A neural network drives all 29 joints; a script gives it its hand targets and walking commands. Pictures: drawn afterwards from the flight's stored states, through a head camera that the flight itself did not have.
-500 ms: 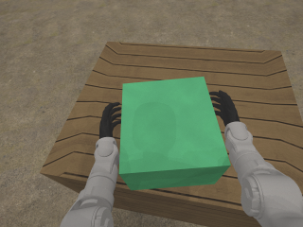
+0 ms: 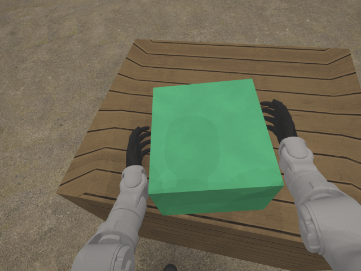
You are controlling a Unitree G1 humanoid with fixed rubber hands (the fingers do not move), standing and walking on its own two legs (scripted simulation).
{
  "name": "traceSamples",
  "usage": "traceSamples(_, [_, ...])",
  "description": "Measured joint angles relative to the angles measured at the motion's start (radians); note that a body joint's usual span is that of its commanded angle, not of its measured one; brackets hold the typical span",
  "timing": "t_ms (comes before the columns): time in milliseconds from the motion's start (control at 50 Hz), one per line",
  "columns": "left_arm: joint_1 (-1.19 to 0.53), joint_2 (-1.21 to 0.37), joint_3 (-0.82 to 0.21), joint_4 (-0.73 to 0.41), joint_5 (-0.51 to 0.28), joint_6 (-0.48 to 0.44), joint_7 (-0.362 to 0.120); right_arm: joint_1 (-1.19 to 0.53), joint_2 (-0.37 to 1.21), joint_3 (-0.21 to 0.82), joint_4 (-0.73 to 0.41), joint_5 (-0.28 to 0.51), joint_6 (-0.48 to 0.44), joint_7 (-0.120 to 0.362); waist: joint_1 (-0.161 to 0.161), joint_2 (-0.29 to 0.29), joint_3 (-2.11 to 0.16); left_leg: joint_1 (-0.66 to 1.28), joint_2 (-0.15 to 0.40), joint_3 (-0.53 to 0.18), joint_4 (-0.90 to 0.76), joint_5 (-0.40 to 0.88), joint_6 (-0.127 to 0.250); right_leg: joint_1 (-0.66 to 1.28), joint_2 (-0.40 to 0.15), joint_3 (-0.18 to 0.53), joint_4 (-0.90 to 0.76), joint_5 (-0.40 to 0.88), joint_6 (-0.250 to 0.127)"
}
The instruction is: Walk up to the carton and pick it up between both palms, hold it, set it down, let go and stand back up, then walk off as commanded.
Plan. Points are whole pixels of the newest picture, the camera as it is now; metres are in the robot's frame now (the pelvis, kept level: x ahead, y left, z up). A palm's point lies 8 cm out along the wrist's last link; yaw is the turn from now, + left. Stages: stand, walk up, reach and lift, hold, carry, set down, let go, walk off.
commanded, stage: set down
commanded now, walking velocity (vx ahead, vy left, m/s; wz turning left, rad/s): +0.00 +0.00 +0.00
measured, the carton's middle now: (207, 147) +0.41 +0.05 -0.01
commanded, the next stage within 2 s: none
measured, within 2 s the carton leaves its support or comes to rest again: neither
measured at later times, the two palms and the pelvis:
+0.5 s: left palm (127, 177) +0.29 +0.21 +0.00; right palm (318, 165) +0.39 -0.20 +0.01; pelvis -0.01 +0.00 +0.00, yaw +0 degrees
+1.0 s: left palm (121, 197) +0.24 +0.20 +0.01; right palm (333, 202) +0.32 -0.22 +0.00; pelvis -0.02 +0.00 +0.00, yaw +0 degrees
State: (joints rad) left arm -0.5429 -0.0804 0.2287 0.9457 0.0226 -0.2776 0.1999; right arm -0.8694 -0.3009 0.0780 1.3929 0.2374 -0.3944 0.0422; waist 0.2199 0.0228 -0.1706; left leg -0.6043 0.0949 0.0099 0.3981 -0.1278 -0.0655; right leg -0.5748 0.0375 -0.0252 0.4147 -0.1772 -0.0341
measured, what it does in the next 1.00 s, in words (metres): stands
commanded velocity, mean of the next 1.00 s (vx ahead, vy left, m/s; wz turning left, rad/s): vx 0.00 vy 0.00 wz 0.00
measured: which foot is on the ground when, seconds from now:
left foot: down 0.00-1.00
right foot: down 0.00-1.00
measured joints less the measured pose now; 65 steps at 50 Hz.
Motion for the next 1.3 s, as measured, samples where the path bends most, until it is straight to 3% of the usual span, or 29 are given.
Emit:
traceSamples(80, [0.02,0.006,-0.02,-0.003,-0.008,0.001,0.003,0.0,-0.024,0.008,0.006,0.028,0.02,0.013,-0.002,0.0,0.0,0.0,0.0,0.0,0.006,0.002,0.0,-0.001,0.0,0.0,0.008,0.0,-0.001])
traceSamples(320, [0.16,0.038,-0.072,-0.166,-0.05,0.034,0.005,0.095,-0.093,0.041,-0.063,0.116,0.049,0.08,-0.023,0.0,-0.014,0.003,0.001,0.0,0.013,0.007,0.0,-0.002,0.001,0.0,0.024,0.0,-0.001])
traceSamples(600, [0.257,0.056,-0.101,-0.293,-0.077,0.084,-0.009,0.306,-0.115,0.055,-0.267,0.146,0.045,0.13,-0.056,0.0,-0.011,0.03,0.001,0.0,0.013,0.009,0.0,0.023,0.001,0.0,0.027,0.001,-0.002])
traceSamples(820, [0.357,0.056,-0.125,-0.393,-0.077,0.152,0.004,0.372,-0.123,0.055,-0.28,0.149,0.052,0.168,-0.065,-0.01,0.026,0.128,0.001,0.0,0.013,0.003,0.0,0.124,0.001,0.0,0.021,-0.002,-0.004])
traceSamples(980, [0.428,0.06,-0.154,-0.48,-0.077,0.2,0.041,0.46,-0.124,0.055,-0.312,0.151,0.079,0.2,-0.093,-0.016,0.049,0.152,0.001,0.0,0.013,0.002,0.0,0.147,0.001,0.0,0.022,-0.003,-0.005])
traceSamples(1120, [0.472,0.06,-0.168,-0.581,-0.077,0.216,0.05,0.555,-0.125,0.055,-0.443,0.151,0.062,0.208,-0.117,-0.019,0.05,0.165,0.001,0.0,0.013,-0.007,0.0,0.16,0.001,0.0,0.024,-0.013,-0.005])
traceSamples(1300, [0.606,0.06,-0.168,-0.688,-0.061,0.261,0.027,0.651,-0.141,0.055,-0.51,0.162,0.046,0.209,-0.13,-0.019,0.073,0.235,0.001,0.0,0.013,-0.031,0.0,0.242,0.001,0.0,0.002,-0.028,-0.005])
